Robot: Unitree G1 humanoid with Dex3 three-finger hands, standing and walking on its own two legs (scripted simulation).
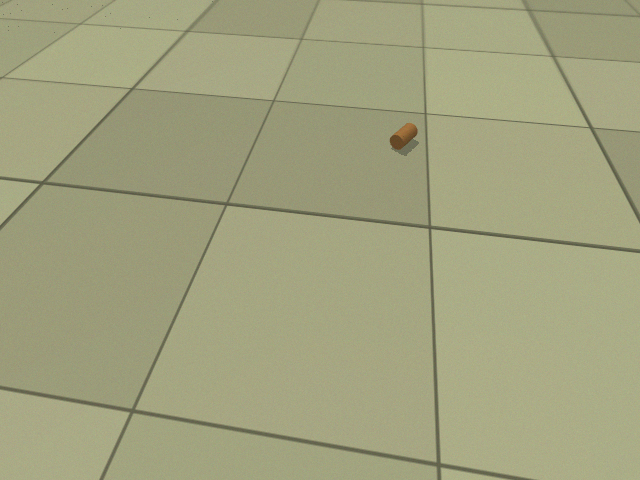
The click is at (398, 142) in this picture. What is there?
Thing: lying can
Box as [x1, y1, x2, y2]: [390, 123, 417, 149]
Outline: 413,124 405,124 390,137 390,143 394,148 401,148 416,134 417,130
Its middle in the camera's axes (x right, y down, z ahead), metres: +0.45 -0.55 +2.09
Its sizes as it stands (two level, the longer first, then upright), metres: 0.146 0.084 0.084
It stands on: the floor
